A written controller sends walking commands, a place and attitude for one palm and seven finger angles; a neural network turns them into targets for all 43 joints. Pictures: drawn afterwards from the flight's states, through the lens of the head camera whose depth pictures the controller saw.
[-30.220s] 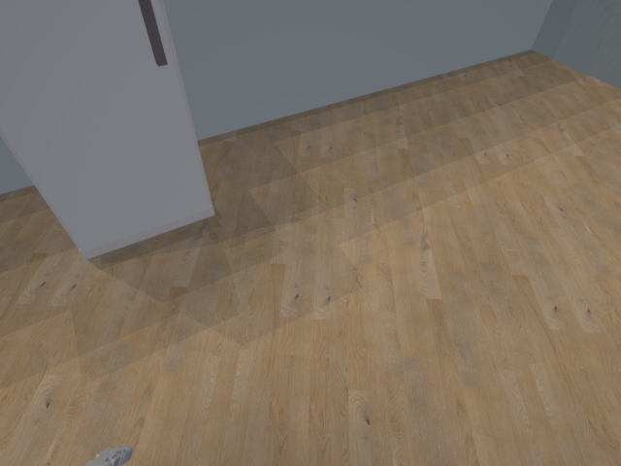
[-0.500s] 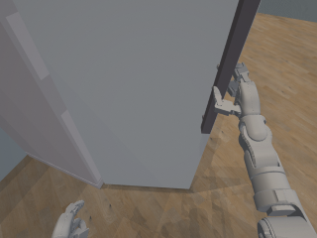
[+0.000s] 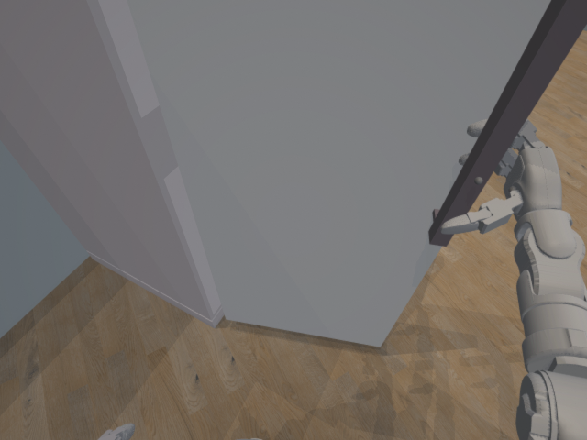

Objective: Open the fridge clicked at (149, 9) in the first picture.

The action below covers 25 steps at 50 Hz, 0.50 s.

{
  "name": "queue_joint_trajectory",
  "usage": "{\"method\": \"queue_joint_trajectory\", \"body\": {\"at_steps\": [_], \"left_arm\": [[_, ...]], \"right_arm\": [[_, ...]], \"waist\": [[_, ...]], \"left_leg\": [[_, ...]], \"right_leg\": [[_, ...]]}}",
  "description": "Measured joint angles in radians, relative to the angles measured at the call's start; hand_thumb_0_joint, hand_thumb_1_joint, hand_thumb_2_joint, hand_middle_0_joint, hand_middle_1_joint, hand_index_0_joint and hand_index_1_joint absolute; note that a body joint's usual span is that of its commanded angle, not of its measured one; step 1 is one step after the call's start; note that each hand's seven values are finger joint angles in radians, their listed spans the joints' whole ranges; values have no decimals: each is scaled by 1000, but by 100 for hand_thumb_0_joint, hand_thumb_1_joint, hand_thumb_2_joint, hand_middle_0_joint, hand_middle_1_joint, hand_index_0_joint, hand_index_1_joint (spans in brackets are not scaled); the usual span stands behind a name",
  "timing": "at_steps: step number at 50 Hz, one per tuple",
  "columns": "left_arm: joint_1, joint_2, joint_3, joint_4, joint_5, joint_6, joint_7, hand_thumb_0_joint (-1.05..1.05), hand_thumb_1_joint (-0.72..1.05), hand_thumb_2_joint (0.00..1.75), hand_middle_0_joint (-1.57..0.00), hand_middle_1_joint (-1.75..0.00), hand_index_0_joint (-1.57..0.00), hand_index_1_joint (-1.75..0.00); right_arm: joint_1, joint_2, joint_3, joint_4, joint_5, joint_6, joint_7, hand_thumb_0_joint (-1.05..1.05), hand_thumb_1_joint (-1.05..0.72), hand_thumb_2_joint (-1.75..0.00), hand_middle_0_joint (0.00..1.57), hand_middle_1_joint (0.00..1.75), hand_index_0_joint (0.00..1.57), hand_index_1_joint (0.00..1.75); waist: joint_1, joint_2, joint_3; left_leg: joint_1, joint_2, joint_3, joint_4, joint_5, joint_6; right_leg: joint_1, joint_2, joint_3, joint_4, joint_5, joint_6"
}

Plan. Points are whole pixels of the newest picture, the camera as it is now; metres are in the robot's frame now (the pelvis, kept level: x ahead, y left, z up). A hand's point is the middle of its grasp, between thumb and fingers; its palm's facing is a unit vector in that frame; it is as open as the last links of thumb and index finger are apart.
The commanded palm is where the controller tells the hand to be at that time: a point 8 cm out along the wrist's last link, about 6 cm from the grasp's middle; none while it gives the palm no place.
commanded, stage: loosen the grip on the handle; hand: right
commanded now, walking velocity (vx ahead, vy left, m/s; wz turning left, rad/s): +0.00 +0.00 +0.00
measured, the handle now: (504, 104) +0.47 -0.19 +0.24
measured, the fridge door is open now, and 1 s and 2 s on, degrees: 72 71 71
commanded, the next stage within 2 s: slip the hand off the handle in 0.10 s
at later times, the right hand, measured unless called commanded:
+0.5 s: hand (537, 192) +0.42 -0.26 +0.15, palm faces +0.04 +0.98 -0.18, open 14.7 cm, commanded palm +0.39 -0.30 +0.16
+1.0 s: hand (552, 217) +0.39 -0.27 +0.14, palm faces -0.02 +0.99 -0.17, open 14.7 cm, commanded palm +0.35 -0.31 +0.16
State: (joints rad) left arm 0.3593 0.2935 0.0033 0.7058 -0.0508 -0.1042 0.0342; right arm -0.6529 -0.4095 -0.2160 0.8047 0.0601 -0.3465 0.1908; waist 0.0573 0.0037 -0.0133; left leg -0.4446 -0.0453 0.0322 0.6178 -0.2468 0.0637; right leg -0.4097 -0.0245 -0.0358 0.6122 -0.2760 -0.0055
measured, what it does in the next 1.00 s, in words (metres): shifts its weight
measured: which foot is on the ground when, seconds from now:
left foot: down 0.00-1.00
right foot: down 0.00-1.00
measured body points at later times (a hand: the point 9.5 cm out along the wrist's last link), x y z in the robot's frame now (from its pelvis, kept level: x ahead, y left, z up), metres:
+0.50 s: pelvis +0.04 -0.03 +0.00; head +0.06 -0.03 +0.45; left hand +0.20 +0.21 -0.09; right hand +0.41 -0.31 +0.16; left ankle +0.04 +0.07 -0.72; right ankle +0.03 -0.13 -0.72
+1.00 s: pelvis +0.03 -0.06 +0.00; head +0.04 -0.06 +0.45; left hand +0.16 +0.19 -0.10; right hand +0.38 -0.32 +0.16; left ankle +0.04 +0.07 -0.72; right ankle +0.03 -0.13 -0.72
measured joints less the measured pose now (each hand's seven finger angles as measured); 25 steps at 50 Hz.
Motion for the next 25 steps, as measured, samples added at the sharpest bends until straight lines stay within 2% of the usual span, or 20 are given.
{"method": "queue_joint_trajectory", "body": {"at_steps": [5,10,13,19,25], "left_arm": [[-3,6,9,-16,-6,8,7,1,91,90,-20,-30,-20,-30],[-32,1,11,-51,-5,8,6,1,91,90,-20,-30,-20,-30],[-58,-8,4,-62,-5,6,6,1,91,90,-20,-30,-20,-30],[-98,-28,-6,-94,0,7,6,1,91,90,-20,-30,-20,-30],[-105,-40,-22,-103,-1,11,10,1,90,90,-20,-30,-20,-30]], "right_arm": [[82,-8,-44,-82,48,37,20,-1,52,-22,36,124,31,122],[155,4,-53,-196,58,68,35,-1,54,-20,32,119,28,118],[158,14,-53,-205,68,79,47,-1,55,-20,31,118,27,117],[184,15,-59,-256,57,106,53,-1,55,-20,30,117,26,116],[202,10,-51,-278,73,116,81,-1,55,-20,27,116,26,115]], "waist": [[5,-8,-11],[-12,-14,-14],[-25,-12,-18],[-47,-8,-30],[-62,-11,-48]], "left_leg": [[27,-12,-12,-20,-6,1],[39,-9,-17,-19,-23,-5],[38,-1,-11,-15,-33,-11],[36,8,-7,-13,-44,-22],[49,20,0,-15,-55,-38]], "right_leg": [[30,-6,-4,-16,-12,0],[44,-3,-8,-20,-25,9],[38,4,-1,-14,-33,7],[27,14,5,1,-49,-4],[27,25,12,19,-67,-19]]}}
